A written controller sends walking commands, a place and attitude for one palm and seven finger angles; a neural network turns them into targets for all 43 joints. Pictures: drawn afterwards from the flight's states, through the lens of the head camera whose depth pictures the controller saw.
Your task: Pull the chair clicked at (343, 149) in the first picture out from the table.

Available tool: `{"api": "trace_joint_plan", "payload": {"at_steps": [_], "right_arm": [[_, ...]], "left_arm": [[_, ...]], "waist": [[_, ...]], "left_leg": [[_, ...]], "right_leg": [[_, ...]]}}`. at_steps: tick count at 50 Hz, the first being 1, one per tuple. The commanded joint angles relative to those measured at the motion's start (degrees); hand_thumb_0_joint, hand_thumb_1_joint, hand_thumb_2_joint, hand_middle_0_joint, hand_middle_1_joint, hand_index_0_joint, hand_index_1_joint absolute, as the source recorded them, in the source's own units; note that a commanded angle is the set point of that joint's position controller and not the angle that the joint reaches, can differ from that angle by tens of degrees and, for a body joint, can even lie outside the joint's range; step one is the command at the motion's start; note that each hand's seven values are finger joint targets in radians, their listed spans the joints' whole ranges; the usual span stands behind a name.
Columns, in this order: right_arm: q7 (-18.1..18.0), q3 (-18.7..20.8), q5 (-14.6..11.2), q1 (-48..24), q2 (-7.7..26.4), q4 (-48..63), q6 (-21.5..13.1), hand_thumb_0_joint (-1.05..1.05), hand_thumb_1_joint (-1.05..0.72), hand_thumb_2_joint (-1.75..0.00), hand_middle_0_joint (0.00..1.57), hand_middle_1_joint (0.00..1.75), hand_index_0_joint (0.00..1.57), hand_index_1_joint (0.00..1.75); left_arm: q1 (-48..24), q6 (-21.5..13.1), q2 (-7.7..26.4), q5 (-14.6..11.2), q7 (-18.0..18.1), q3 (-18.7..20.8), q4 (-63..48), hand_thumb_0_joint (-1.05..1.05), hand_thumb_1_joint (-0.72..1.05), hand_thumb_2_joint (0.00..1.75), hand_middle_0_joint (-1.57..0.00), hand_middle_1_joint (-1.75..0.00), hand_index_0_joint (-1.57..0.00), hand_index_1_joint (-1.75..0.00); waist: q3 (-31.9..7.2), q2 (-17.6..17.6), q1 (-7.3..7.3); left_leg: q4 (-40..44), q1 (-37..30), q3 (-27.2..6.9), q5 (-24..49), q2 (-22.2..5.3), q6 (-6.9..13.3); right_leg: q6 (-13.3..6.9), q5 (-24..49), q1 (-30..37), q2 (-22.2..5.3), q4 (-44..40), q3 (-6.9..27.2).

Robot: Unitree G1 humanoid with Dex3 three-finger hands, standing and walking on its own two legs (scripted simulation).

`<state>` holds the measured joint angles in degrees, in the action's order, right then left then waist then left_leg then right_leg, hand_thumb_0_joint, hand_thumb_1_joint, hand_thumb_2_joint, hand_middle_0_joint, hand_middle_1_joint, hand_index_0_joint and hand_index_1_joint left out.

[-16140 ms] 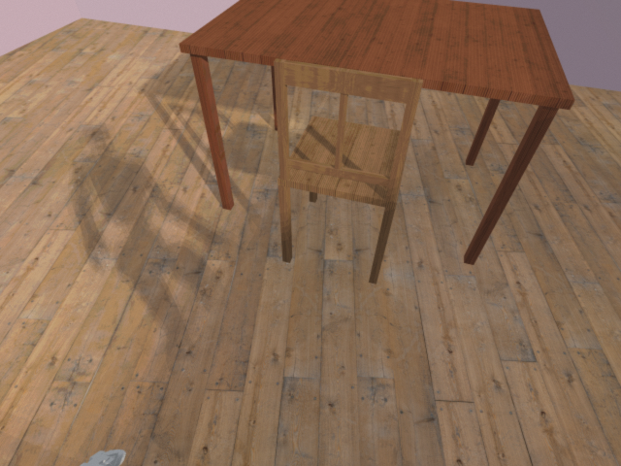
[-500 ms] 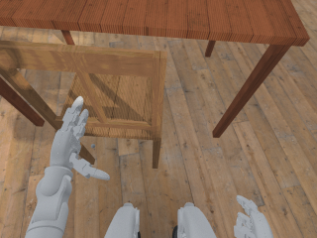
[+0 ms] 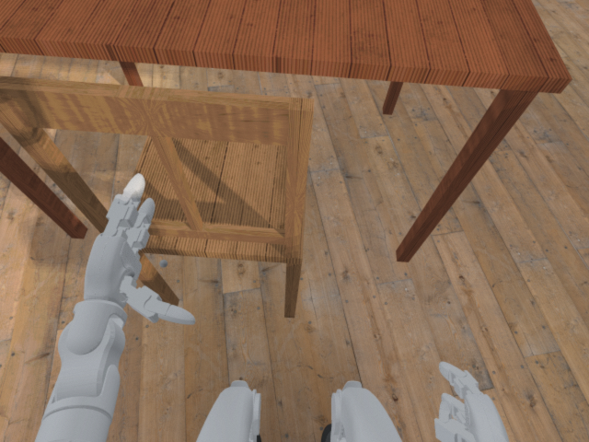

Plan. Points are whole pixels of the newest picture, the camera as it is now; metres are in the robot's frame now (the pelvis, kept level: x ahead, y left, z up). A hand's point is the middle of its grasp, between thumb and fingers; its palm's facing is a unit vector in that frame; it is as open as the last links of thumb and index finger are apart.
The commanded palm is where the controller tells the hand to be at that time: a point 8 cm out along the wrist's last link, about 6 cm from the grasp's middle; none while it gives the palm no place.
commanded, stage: aim the fingers beside a spindle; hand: left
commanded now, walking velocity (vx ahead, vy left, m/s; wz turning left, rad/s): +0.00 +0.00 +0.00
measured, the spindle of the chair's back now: (181, 188) +0.48 +0.19 +0.00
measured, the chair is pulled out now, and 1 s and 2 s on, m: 0.00 0.00 0.00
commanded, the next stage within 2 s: none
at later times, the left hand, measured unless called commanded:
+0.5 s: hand (177, 283) +0.31 +0.16 +0.02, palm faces -0.08 -1.00 -0.02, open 16.9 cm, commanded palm +0.31 +0.22 +0.03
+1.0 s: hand (165, 273) +0.32 +0.17 +0.03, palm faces -0.04 -1.00 -0.05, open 16.9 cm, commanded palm +0.31 +0.22 +0.03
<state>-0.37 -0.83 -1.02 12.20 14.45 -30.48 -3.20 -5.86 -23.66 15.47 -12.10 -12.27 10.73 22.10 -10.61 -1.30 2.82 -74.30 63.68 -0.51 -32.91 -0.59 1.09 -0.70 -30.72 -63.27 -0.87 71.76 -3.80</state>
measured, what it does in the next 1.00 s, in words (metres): stands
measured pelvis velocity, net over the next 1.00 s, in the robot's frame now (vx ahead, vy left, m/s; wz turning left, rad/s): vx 0.00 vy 0.00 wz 0.01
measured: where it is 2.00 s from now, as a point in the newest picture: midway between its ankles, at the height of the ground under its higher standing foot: outside the picture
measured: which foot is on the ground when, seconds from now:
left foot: down 0.00-1.00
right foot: down 0.00-1.00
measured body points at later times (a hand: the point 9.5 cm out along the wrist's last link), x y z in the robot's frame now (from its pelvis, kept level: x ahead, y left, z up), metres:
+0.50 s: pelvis +0.00 +0.00 +0.00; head +0.11 +0.01 +0.44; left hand +0.31 +0.22 +0.02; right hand +0.16 -0.25 -0.10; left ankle +0.02 +0.11 -0.62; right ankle +0.03 -0.12 -0.62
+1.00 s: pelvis +0.00 +0.00 +0.00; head +0.10 +0.01 +0.44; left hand +0.32 +0.23 +0.04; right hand +0.16 -0.25 -0.10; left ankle +0.02 +0.11 -0.62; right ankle +0.03 -0.12 -0.62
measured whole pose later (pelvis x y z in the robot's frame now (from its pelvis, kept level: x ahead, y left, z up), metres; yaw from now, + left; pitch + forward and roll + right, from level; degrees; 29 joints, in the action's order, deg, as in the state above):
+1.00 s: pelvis +0.00 +0.00 +0.00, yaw +0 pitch +22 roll -2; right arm -0.8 -0.8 -0.7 12.3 14.3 -31.1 -3.9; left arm -2.3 -25.9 14.2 -11.6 -11.7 8.8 17.9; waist -10.4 -1.0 2.4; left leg -74.4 63.2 -1.0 -33.0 -0.4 1.1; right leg -0.7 -30.9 -62.5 -1.0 71.6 -4.2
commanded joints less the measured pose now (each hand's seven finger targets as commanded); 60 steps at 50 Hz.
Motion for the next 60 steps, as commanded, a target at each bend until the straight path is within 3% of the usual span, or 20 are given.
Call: {"api": "trace_joint_plan", "payload": {"at_steps": [1,3,6,8,13,14,18,24,25,28,29,34,39,43,45,48,51,55,58,60], "right_arm": [[-0.3,3.9,-0.8,1.0,8.7,7.9,-2.2,0.0,-0.9,-0.9,0.2,0.3,0.2,0.3],[-0.6,4.1,-0.6,1.1,8.6,8.4,-2.8,0.0,-0.9,-0.9,0.2,0.3,0.2,0.3],[-0.9,4.1,0.0,1.1,8.2,7.6,-3.3,0.0,-0.9,-0.9,0.2,0.3,0.2,0.3],[-0.9,3.9,0.5,1.1,8.2,6.8,-3.3,0.0,-0.9,-0.9,0.2,0.3,0.2,0.3],[0.0,3.7,0.4,0.6,7.8,6.8,-1.8,0.0,-0.9,-0.9,0.2,0.3,0.2,0.3],[0.2,3.6,0.2,0.7,7.7,7.0,-1.5,0.0,-0.9,-0.9,0.2,0.3,0.2,0.3],[-0.1,3.8,-0.5,0.8,8.4,8.1,-1.5,0.0,-0.9,-0.9,0.2,0.3,0.2,0.3],[-1.3,3.8,0.0,0.8,8.0,7.4,-2.9,0.0,-0.9,-0.9,0.2,0.3,0.2,0.3],[-1.3,3.8,0.1,1.0,7.9,6.6,-3.0,0.0,-0.9,-0.9,0.2,0.3,0.2,0.3],[-1.1,3.7,0.3,0.8,7.8,5.9,-3.0,0.0,-0.9,-0.9,0.2,0.3,0.2,0.3],[-0.8,3.5,0.3,0.6,7.6,6.1,-2.8,0.0,-0.9,-0.9,0.2,0.3,0.2,0.3],[-0.2,3.7,-0.4,0.9,8.3,7.6,-1.8,0.0,-0.9,-0.9,0.2,0.3,0.2,0.3],[-0.8,3.9,-0.5,0.5,8.0,8.6,-2.4,0.0,-0.9,-0.9,0.2,0.3,0.2,0.3],[-1.1,3.7,0.1,0.7,7.8,7.2,-3.1,0.0,-0.9,-0.9,0.2,0.3,0.2,0.3],[-0.9,3.6,0.2,0.6,7.7,6.3,-3.1,0.0,-0.9,-0.9,0.2,0.3,0.2,0.3],[-0.9,3.6,0.0,0.9,8.3,5.7,-2.9,0.0,-0.9,-0.9,0.2,0.3,0.2,0.3],[-0.8,3.7,-0.3,0.8,8.6,6.7,-2.7,0.0,-0.9,-0.9,0.2,0.3,0.2,0.3],[-0.9,4.0,-0.4,0.6,8.5,7.9,-2.7,0.0,-0.9,-0.9,0.2,0.3,0.2,0.3],[-1.2,3.7,-0.1,0.6,8.0,7.6,-2.7,0.0,-0.9,-0.9,0.2,0.3,0.2,0.3],[-1.1,3.4,0.0,0.6,7.6,7.0,-2.6,0.0,-0.9,-0.9,0.2,0.3,0.2,0.3]], "left_arm": [[-6.8,-2.3,1.7,-1.0,-2.6,-3.3,-11.4,0.0,-0.5,0.3,-0.06,-0.08,-0.06,-0.08],[-8.9,-4.0,2.7,-1.3,-2.2,-3.5,-17.1,0.0,-0.5,0.3,-0.06,-0.08,-0.06,-0.08],[-10.4,-6.7,6.3,-0.7,0.7,-0.2,-23.3,0.0,-0.5,0.3,-0.06,-0.08,-0.06,-0.08],[-9.8,-7.4,8.9,0.4,3.2,2.5,-22.7,0.0,-0.5,0.3,-0.06,-0.08,-0.06,-0.08],[-2.9,-5.1,7.0,1.9,4.0,3.4,-11.4,0.0,-0.5,0.3,-0.06,-0.08,-0.06,-0.08],[-2.2,-4.1,4.7,1.6,3.1,1.4,-9.9,0.0,-0.5,0.3,-0.06,-0.08,-0.06,-0.08],[-4.1,-2.6,2.2,-0.3,-1.1,-2.5,-12.0,0.0,-0.5,0.3,-0.06,-0.08,-0.06,-0.08],[-9.5,-6.6,7.1,-1.0,0.4,0.8,-22.7,0.0,-0.5,0.3,-0.06,-0.08,-0.06,-0.08],[-10.5,-7.0,8.0,-0.6,1.2,1.9,-21.6,0.0,-0.5,0.3,-0.06,-0.08,-0.06,-0.08],[-7.8,-6.9,9.5,0.4,2.4,4.3,-17.6,0.0,-0.5,0.3,-0.06,-0.08,-0.06,-0.08],[-5.8,-6.0,6.6,0.8,2.0,2.1,-14.5,0.0,-0.5,0.3,-0.06,-0.08,-0.06,-0.08],[-1.5,-2.2,4.3,-0.2,-1.1,0.1,-10.0,0.0,-0.5,0.3,-0.06,-0.08,-0.06,-0.08],[-3.9,-4.3,6.5,-2.1,-1.7,1.4,-19.9,0.0,-0.5,0.3,-0.06,-0.08,-0.06,-0.08],[-6.0,-6.8,8.6,-1.3,1.0,3.1,-22.1,0.0,-0.5,0.3,-0.06,-0.08,-0.06,-0.08],[-6.3,-6.7,6.0,-0.1,1.4,1.0,-18.4,0.0,-0.5,0.3,-0.06,-0.08,-0.06,-0.08],[-7.0,-5.0,5.2,0.4,0.5,0.3,-11.6,0.0,-0.5,0.3,-0.06,-0.08,-0.06,-0.08],[-6.6,-3.3,4.0,-0.1,-1.5,-0.9,-10.5,0.0,-0.5,0.3,-0.06,-0.08,-0.06,-0.08],[-6.3,-3.6,7.0,-1.3,-1.6,1.5,-18.0,0.0,-0.5,0.3,-0.06,-0.08,-0.06,-0.08],[-7.3,-4.7,10.3,-1.3,0.7,4.9,-20.2,0.0,-0.5,0.3,-0.06,-0.08,-0.06,-0.08],[-7.9,-5.1,9.4,-0.9,1.8,4.9,-18.4,0.0,-0.5,0.3,-0.06,-0.08,-0.06,-0.08]], "waist": [[-18.7,-0.6,0.9],[-20.8,-1.1,1.06],[-23.7,-2.9,0.17],[-22.1,-4.2,-0.27],[-17.8,-0.8,-1.05],[-16.9,-0.4,-0.5],[-18.4,0.4,0.72],[-22.4,-2.4,0.52],[-21.1,-2.5,0.87],[-18.9,-3.5,-0.19],[-17.6,-3.3,-0.06],[-18.4,-0.9,-0.4],[-22.9,-0.9,-0.53],[-20.1,-2.3,0.09],[-17.2,-2.3,1.07],[-14.3,-0.2,1.74],[-17.2,-1.2,0.73],[-24.1,-2.6,-0.72],[-22.9,-2.3,-0.88],[-20.4,-1.6,-0.26]], "left_leg": [[10.8,-13.3,-2.0,15.2,0.6,0.1],[10.8,-15.7,-2.8,17.1,0.3,0.2],[10.9,-18.9,-3.0,20.0,0.1,-0.1],[10.9,-18.0,-3.1,20.3,0.1,-0.3],[11.2,-12.1,-2.0,16.3,0.8,-0.3],[11.3,-11.9,-1.8,16.1,0.8,-0.3],[10.9,-12.1,-1.8,15.1,0.7,0.1],[10.5,-16.2,-2.4,18.7,0.4,0.2],[10.2,-16.2,-2.5,19.0,0.3,0.1],[10.4,-14.4,-2.3,17.8,0.6,-0.1],[10.7,-13.8,-2.1,17.0,0.8,-0.2],[10.9,-12.2,-1.4,16.8,0.9,-0.1],[10.6,-14.6,-1.6,20.4,0.7,0.3],[10.7,-14.8,-2.2,19.4,0.5,0.1],[10.6,-14.2,-2.4,17.2,0.5,0.0],[10.5,-11.2,-2.5,12.5,0.6,0.1],[10.5,-11.9,-2.1,13.2,0.9,0.0],[10.7,-16.5,-2.2,19.3,0.5,-0.1],[10.8,-15.3,-2.3,19.9,0.5,0.0],[10.7,-13.6,-1.9,18.6,0.6,0.0]], "right_leg": [[-0.9,12.3,12.2,1.2,-9.9,1.4],[-1.0,12.9,12.2,1.2,-9.4,1.2],[-1.0,14.0,12.4,1.2,-8.9,1.3],[-1.1,13.7,11.2,1.3,-8.2,1.1],[-1.2,12.4,12.9,1.4,-8.7,1.3],[-1.1,12.9,13.1,1.4,-8.9,1.2],[-1.0,12.9,14.0,1.4,-9.9,1.6],[-0.9,14.7,14.1,1.4,-9.3,1.8],[-0.9,14.7,12.9,1.4,-9.1,1.7],[-1.1,13.3,12.4,1.4,-8.9,1.7],[-1.1,12.8,12.1,1.3,-9.0,1.4],[-1.1,14.5,14.7,1.4,-9.7,1.7],[-0.8,18.3,17.8,1.3,-9.5,2.1],[-0.9,15.4,14.6,1.6,-9.2,1.6],[-0.9,13.0,11.8,1.5,-9.3,1.3],[-0.9,9.2,9.8,1.7,-9.8,1.3],[-1.1,10.3,11.4,1.3,-9.8,1.6],[-1.1,15.3,14.9,1.3,-9.1,1.7],[-1.0,15.7,15.6,1.6,-8.9,1.7],[-0.7,15.2,15.3,1.5,-9.3,1.9]]}}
